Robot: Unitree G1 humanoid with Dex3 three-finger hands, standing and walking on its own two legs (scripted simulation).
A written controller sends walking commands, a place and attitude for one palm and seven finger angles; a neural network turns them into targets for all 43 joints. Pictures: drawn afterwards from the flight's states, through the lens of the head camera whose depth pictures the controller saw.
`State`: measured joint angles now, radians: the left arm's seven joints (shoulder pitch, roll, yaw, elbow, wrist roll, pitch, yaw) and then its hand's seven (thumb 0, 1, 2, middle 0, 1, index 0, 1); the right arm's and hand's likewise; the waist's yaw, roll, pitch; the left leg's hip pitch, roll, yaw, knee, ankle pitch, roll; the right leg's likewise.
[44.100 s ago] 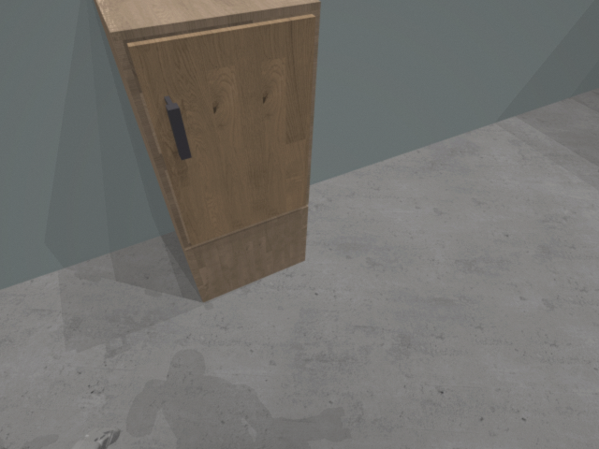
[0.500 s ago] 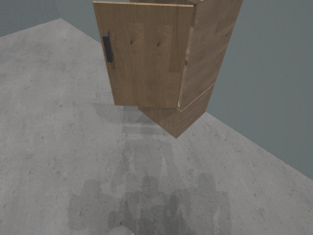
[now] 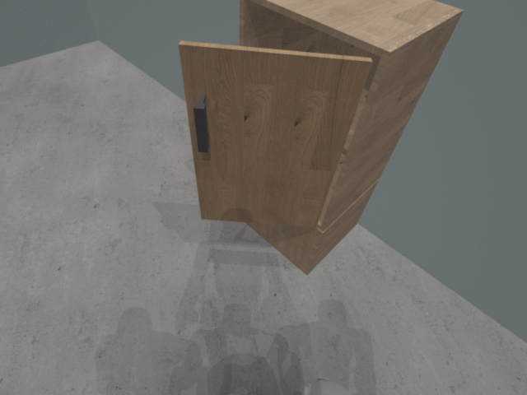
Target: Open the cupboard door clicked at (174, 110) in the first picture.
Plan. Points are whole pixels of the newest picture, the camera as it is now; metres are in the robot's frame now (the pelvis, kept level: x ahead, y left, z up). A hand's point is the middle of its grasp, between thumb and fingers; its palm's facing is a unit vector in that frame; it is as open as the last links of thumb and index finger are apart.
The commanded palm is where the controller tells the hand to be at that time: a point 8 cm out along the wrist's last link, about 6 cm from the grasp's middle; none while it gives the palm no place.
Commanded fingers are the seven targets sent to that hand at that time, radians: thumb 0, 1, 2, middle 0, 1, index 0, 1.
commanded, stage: take the last steps up to it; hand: left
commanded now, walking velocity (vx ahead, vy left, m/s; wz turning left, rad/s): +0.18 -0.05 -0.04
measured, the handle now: (203, 123) +0.68 +0.19 +0.01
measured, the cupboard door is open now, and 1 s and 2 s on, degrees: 42 42 42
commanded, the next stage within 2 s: come to a stop and stand still in 0.08 s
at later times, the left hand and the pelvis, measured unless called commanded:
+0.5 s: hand (189, 365) +0.20 +0.14 -0.18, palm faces +0.03 -0.99 -0.17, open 7.2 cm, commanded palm none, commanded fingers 0.00 0.90 0.90 -0.20 -0.30 -0.20 -0.30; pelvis +0.10 -0.03 -0.01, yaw +1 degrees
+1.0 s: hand out of the picture +0.05 +0.19 -0.18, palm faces +0.01 -0.98 -0.19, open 7.4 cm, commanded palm none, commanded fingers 0.00 0.90 0.90 -0.20 -0.30 -0.20 -0.30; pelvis +0.05 +0.00 +0.00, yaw -1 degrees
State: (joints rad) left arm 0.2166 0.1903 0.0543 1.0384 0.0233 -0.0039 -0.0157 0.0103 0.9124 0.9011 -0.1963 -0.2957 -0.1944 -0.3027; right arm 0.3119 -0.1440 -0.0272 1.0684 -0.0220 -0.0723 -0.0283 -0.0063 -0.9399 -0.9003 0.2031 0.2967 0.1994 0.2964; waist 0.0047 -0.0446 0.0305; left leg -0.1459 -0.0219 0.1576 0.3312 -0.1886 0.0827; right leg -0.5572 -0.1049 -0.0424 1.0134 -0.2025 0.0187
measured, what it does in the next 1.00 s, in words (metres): steps on the spot: right foot, then left foot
